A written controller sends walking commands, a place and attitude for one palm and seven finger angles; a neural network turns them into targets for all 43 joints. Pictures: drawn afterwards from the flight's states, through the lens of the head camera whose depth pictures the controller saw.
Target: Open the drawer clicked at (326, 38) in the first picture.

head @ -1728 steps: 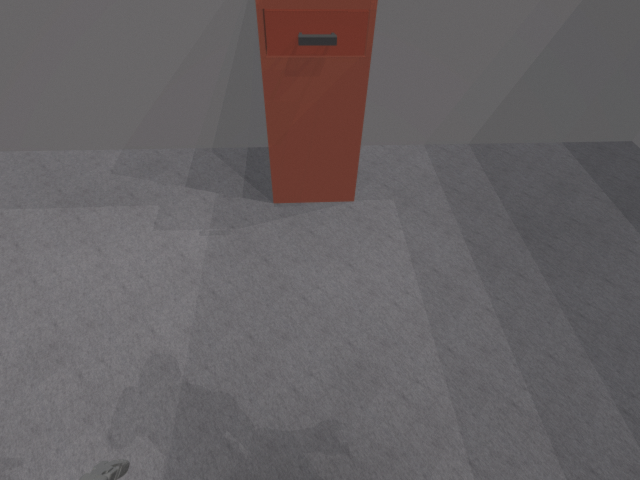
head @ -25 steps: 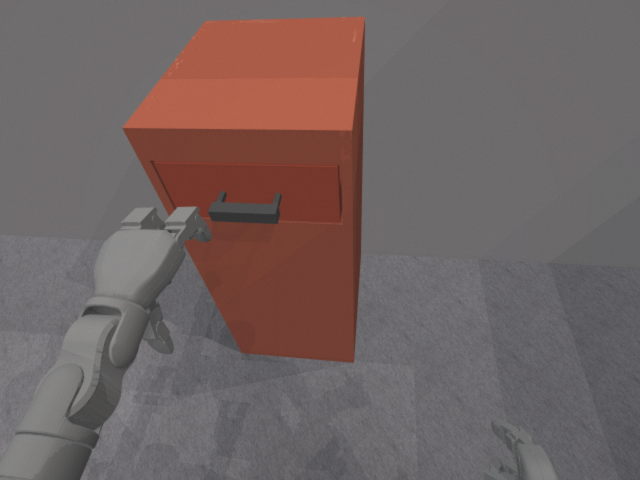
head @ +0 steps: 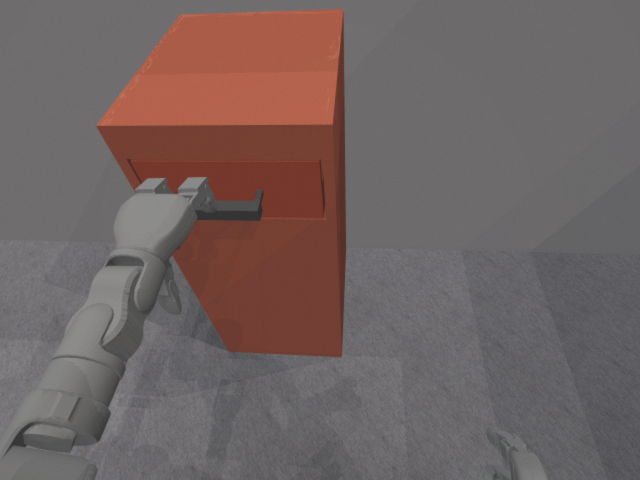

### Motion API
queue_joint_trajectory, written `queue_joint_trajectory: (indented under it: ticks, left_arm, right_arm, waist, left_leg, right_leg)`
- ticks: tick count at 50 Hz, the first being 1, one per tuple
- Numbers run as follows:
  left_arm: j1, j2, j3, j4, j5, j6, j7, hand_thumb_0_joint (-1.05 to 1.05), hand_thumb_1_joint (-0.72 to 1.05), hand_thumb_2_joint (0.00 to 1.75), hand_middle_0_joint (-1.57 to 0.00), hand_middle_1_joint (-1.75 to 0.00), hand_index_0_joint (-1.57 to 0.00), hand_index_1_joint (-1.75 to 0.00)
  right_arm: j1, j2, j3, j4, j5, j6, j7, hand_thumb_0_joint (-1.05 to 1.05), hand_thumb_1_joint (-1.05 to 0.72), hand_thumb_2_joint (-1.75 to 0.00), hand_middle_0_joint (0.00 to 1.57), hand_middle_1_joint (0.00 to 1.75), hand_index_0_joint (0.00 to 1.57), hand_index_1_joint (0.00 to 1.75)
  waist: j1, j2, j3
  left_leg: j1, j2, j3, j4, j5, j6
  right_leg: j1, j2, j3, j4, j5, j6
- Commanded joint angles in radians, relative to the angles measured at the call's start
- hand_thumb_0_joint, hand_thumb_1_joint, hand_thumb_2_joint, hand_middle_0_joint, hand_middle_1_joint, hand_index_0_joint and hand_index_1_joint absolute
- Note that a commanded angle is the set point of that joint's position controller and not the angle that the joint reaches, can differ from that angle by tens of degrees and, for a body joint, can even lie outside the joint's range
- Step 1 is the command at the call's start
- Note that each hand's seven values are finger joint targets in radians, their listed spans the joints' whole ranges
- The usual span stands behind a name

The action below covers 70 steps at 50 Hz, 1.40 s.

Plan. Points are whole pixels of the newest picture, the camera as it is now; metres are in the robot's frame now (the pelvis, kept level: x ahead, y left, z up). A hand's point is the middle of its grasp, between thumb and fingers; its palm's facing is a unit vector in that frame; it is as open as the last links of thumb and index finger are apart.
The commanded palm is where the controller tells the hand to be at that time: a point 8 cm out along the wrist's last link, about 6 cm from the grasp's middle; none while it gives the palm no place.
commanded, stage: move the hooked fingers above the handle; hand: left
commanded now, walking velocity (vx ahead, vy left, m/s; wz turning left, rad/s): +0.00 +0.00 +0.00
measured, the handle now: (228, 202) +0.56 +0.23 -0.02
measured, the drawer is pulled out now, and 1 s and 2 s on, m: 0.00 0.00 0.00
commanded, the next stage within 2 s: none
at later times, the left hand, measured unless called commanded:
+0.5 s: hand (183, 222) +0.43 +0.25 +0.07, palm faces +0.01 +0.00 -1.00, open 13.9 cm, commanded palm +0.41 +0.24 +0.12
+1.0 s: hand (200, 205) +0.49 +0.25 +0.04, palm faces -0.08 +0.01 -1.00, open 13.9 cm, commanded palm +0.48 +0.24 +0.10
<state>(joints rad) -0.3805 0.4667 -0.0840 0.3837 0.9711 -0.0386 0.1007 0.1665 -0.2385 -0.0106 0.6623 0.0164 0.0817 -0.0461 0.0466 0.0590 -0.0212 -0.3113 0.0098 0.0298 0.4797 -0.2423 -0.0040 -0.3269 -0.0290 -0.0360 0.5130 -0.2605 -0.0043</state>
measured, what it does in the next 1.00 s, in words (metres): stands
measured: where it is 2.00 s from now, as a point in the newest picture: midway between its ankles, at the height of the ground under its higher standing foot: outside the picture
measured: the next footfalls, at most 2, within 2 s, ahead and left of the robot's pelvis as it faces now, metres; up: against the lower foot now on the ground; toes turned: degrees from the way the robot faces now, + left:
none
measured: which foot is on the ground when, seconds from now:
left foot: down 0.00-1.00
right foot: down 0.00-1.00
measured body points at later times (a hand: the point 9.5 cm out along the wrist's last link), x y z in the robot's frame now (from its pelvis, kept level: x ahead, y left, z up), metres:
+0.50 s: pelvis +0.01 +0.01 -0.01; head +0.07 -0.02 +0.44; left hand +0.43 +0.24 +0.12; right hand +0.13 -0.25 -0.14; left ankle +0.00 +0.12 -0.74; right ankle +0.00 -0.12 -0.74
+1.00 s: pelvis +0.02 +0.01 -0.02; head +0.10 -0.01 +0.43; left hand +0.49 +0.24 +0.10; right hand +0.04 -0.27 -0.15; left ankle +0.00 +0.12 -0.74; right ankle +0.00 -0.12 -0.74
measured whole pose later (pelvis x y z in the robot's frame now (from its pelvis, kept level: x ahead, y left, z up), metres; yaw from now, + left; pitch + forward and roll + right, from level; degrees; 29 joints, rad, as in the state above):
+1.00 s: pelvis +0.02 +0.01 -0.02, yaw -1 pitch +15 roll +0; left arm -0.79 0.53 -0.04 0.97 1.05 -0.04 0.18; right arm 0.35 -0.26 -0.07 0.71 0.00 0.12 -0.02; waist -0.07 0.05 -0.10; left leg -0.58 0.02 0.04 0.64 -0.33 0.01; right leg -0.58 -0.02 -0.02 0.63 -0.32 0.01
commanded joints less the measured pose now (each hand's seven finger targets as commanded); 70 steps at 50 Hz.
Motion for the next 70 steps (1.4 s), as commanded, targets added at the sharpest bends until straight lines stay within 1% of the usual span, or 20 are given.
queue_joint_trajectory:
  ticks: [1, 8, 12, 17, 22, 24, 29, 34, 38, 41, 45, 47, 49, 53, 55, 58, 61, 62, 64, 70]
  left_arm:
    - [-0.31, 0.214, 0.119, -0.107, 0.0, 0.033, 0.027, 0.0, -0.5, 0.3, -0.3, -1.2, -0.3, -1.2]
    - [-0.352, 0.217, 0.116, -0.19, -0.018, -0.025, 0.005, 0.0, -0.5, 0.3, -0.3, -1.2, -0.3, -1.2]
    - [-0.448, 0.265, 0.164, -0.156, 0.005, -0.058, 0.056, 0.0, -0.5, 0.3, -0.3, -1.2, -0.3, -1.2]
    - [-0.498, 0.283, 0.189, -0.059, 0.032, -0.039, 0.123, 0.0, -0.5, 0.3, -0.3, -1.2, -0.3, -1.2]
    - [-0.531, 0.226, 0.112, 0.125, 0.041, 0.03, 0.105, 0.0, -0.5, 0.3, -0.3, -1.2, -0.3, -1.2]
    - [-0.581, 0.209, 0.07, 0.156, 0.048, 0.038, 0.078, 0.0, -0.5, 0.3, -0.3, -1.2, -0.3, -1.2]
    - [-0.67, 0.186, 0.041, 0.116, 0.029, -0.034, 0.029, 0.0, -0.5, 0.3, -0.3, -1.2, -0.3, -1.2]
    - [-0.738, 0.307, 0.158, 0.224, 0.057, -0.096, 0.087, 0.0, -0.5, 0.3, -0.3, -1.2, -0.3, -1.2]
    - [-0.787, 0.372, 0.213, 0.272, 0.092, -0.075, 0.171, 0.0, -0.5, 0.3, -0.3, -1.2, -0.3, -1.2]
    - [-0.786, 0.35, 0.186, 0.337, 0.106, -0.028, 0.196, 0.0, -0.5, 0.3, -0.3, -1.2, -0.3, -1.2]
    - [-0.807, 0.267, 0.108, 0.39, 0.086, 0.009, 0.156, 0.0, -0.5, 0.3, -0.3, -1.2, -0.3, -1.2]
    - [-0.836, 0.244, 0.074, 0.415, 0.071, 0.002, 0.118, 0.0, -0.5, 0.3, -0.3, -1.2, -0.3, -1.2]
    - [-0.855, 0.229, 0.056, 0.391, 0.059, -0.028, 0.086, 0.0, -0.5, 0.3, -0.3, -1.2, -0.3, -1.2]
    - [-0.957, 0.293, 0.095, 0.357, 0.07, -0.106, 0.09, 0.0, -0.5, 0.3, -0.3, -1.2, -0.3, -1.2]
    - [-0.938, 0.389, 0.178, 0.378, 0.089, -0.124, 0.123, 0.0, -0.5, 0.3, -0.3, -1.2, -0.3, -1.2]
    - [-0.895, 0.476, 0.255, 0.434, 0.109, -0.101, 0.18, 0.0, -0.5, 0.3, -0.3, -1.2, -0.3, -1.2]
    - [-0.864, 0.433, 0.222, 0.475, 0.123, -0.04, 0.217, 0.0, -0.5, 0.3, -0.3, -1.2, -0.3, -1.2]
    - [-0.864, 0.468, 0.256, 0.466, 0.122, -0.031, 0.225, 0.0, -0.5, 0.3, -0.3, -1.2, -0.3, -1.2]
    - [-0.88, 0.487, 0.262, 0.436, 0.121, -0.005, 0.239, 0.0, -0.5, 0.3, -0.3, -1.2, -0.3, -1.2]
    - [-0.907, 0.378, 0.146, 0.497, 0.097, 0.021, 0.167, 0.0, -0.5, 0.3, -0.3, -1.2, -0.3, -1.2]
  right_arm:
    - [-0.048, -0.131, -0.052, -0.133, 0.005, -0.025, -0.003, 0.0, -0.9, -0.9, 0.2, 0.3, 0.2, 0.3]
    - [0.0, -0.142, -0.075, -0.142, 0.001, -0.02, 0.0, 0.0, -0.9, -0.9, 0.2, 0.3, 0.2, 0.3]
    - [0.037, -0.142, -0.084, -0.111, -0.001, -0.018, -0.004, 0.0, -0.9, -0.9, 0.2, 0.3, 0.2, 0.3]
    - [0.068, -0.138, -0.091, -0.084, -0.002, -0.019, 0.003, 0.0, -0.9, -0.9, 0.2, 0.3, 0.2, 0.3]
    - [0.081, -0.15, -0.087, -0.078, 0.004, -0.008, 0.004, 0.0, -0.9, -0.9, 0.2, 0.3, 0.2, 0.3]
    - [0.092, -0.154, -0.086, -0.082, 0.006, -0.002, 0.004, 0.0, -0.9, -0.9, 0.2, 0.3, 0.2, 0.3]
    - [0.125, -0.15, -0.094, -0.094, -0.005, 0.007, -0.002, 0.0, -0.9, -0.9, 0.2, 0.3, 0.2, 0.3]
    - [0.165, -0.152, -0.09, -0.069, -0.007, 0.014, -0.007, 0.0, -0.9, -0.9, 0.2, 0.3, 0.2, 0.3]
    - [0.192, -0.151, -0.092, -0.061, -0.014, 0.01, 0.002, 0.0, -0.9, -0.9, 0.2, 0.3, 0.2, 0.3]
    - [0.211, -0.153, -0.098, -0.053, -0.018, 0.012, 0.009, 0.0, -0.9, -0.9, 0.2, 0.3, 0.2, 0.3]
    - [0.249, -0.169, -0.113, -0.041, -0.018, 0.016, 0.018, 0.0, -0.9, -0.9, 0.2, 0.3, 0.2, 0.3]
    - [0.261, -0.176, -0.112, -0.033, -0.015, 0.021, 0.012, 0.0, -0.9, -0.9, 0.2, 0.3, 0.2, 0.3]
    - [0.27, -0.177, -0.115, -0.03, -0.015, 0.023, 0.006, 0.0, -0.9, -0.9, 0.2, 0.3, 0.2, 0.3]
    - [0.292, -0.177, -0.113, -0.01, -0.019, 0.02, -0.007, 0.0, -0.9, -0.9, 0.2, 0.3, 0.2, 0.3]
    - [0.298, -0.178, -0.107, -0.012, -0.023, 0.021, -0.008, 0.0, -0.9, -0.9, 0.2, 0.3, 0.2, 0.3]
    - [0.289, -0.176, -0.098, -0.018, -0.027, 0.024, -0.002, 0.0, -0.9, -0.9, 0.2, 0.3, 0.2, 0.3]
    - [0.281, -0.177, -0.098, -0.027, -0.03, 0.021, 0.014, 0.0, -0.9, -0.9, 0.2, 0.3, 0.2, 0.3]
    - [0.283, -0.181, -0.098, -0.027, -0.031, 0.024, 0.015, 0.0, -0.9, -0.9, 0.2, 0.3, 0.2, 0.3]
    - [0.28, -0.181, -0.099, -0.035, -0.028, 0.028, 0.018, 0.0, -0.9, -0.9, 0.2, 0.3, 0.2, 0.3]
    - [0.283, -0.19, -0.1, -0.03, -0.009, 0.023, 0.001, 0.0, -0.9, -0.9, 0.2, 0.3, 0.2, 0.3]
  waist:
    - [0.005, -0.076, -0.298]
    - [-0.012, -0.082, -0.35]
    - [-0.026, -0.052, -0.349]
    - [-0.024, 0.002, -0.404]
    - [-0.059, -0.074, -0.362]
    - [-0.066, -0.067, -0.371]
    - [-0.086, -0.039, -0.424]
    - [-0.085, -0.063, -0.378]
    - [-0.07, -0.003, -0.462]
    - [-0.084, 0.006, -0.505]
    - [-0.12, -0.026, -0.54]
    - [-0.154, -0.084, -0.505]
    - [-0.155, -0.072, -0.487]
    - [-0.173, -0.034, -0.454]
    - [-0.144, 0.004, -0.473]
    - [-0.114, 0.029, -0.501]
    - [-0.111, 0.053, -0.503]
    - [-0.104, 0.015, -0.532]
    - [-0.099, 0.018, -0.589]
    - [-0.155, -0.053, -0.495]
  left_leg:
    - [0.059, -0.044, 0.023, -0.021, 0.257, 0.035]
    - [0.075, -0.042, 0.008, 0.016, 0.314, 0.046]
    - [0.071, -0.041, 0.003, 0.035, 0.316, 0.042]
    - [0.065, -0.043, 0.007, 0.063, 0.364, 0.033]
    - [0.015, -0.039, 0.017, 0.063, 0.302, 0.038]
    - [0.024, -0.036, 0.015, 0.065, 0.296, 0.041]
    - [0.069, -0.034, 0.001, 0.097, 0.343, 0.047]
    - [-0.025, -0.036, -0.008, 0.113, 0.299, 0.046]
    - [-0.06, -0.039, 0.001, 0.135, 0.333, 0.038]
    - [-0.059, -0.035, 0.015, 0.151, 0.364, 0.036]
    - [-0.025, -0.026, 0.021, 0.161, 0.385, 0.044]
    - [-0.043, -0.026, 0.014, 0.158, 0.352, 0.052]
    - [-0.033, -0.028, 0.011, 0.152, 0.33, 0.054]
    - [-0.041, -0.027, -0.002, 0.163, 0.297, 0.057]
    - [-0.076, -0.032, -0.004, 0.17, 0.295, 0.052]
    - [-0.133, -0.035, 0.001, 0.183, 0.315, 0.046]
    - [-0.138, -0.027, 0.013, 0.187, 0.336, 0.038]
    - [-0.142, -0.027, 0.014, 0.193, 0.363, 0.041]
    - [-0.125, -0.027, 0.02, 0.188, 0.368, 0.041]
    - [-0.107, -0.019, 0.019, 0.148, 0.247, 0.052]
  right_leg:
    - [0.145, 0.04, 0.004, -0.035, 0.262, -0.028]
    - [0.133, 0.044, 0.009, -0.005, 0.324, -0.027]
    - [0.083, 0.051, 0.005, 0.011, 0.291, -0.033]
    - [0.073, 0.056, 0.001, 0.04, 0.323, -0.039]
    - [0.042, 0.055, -0.006, 0.035, 0.298, -0.032]
    - [0.023, 0.054, -0.004, 0.038, 0.29, -0.032]
    - [0.005, 0.054, 0.004, 0.05, 0.32, -0.031]
    - [-0.035, 0.057, 0.003, 0.076, 0.285, -0.034]
    - [-0.025, 0.06, 0.005, 0.108, 0.312, -0.038]
    - [-0.023, 0.062, 0.004, 0.118, 0.356, -0.034]
    - [-0.024, 0.064, 0.009, 0.101, 0.384, -0.024]
    - [-0.022, 0.064, 0.013, 0.08, 0.379, -0.019]
    - [-0.038, 0.063, 0.017, 0.072, 0.362, -0.017]
    - [-0.099, 0.065, 0.023, 0.073, 0.303, -0.022]
    - [-0.093, 0.066, 0.024, 0.096, 0.295, -0.029]
    - [-0.076, 0.066, 0.016, 0.13, 0.309, -0.032]
    - [-0.101, 0.07, 0.001, 0.141, 0.312, -0.032]
    - [-0.068, 0.071, 0.001, 0.144, 0.34, -0.031]
    - [-0.03, 0.069, 0.006, 0.145, 0.364, -0.026]
    - [-0.062, 0.067, 0.011, 0.079, 0.275, -0.013]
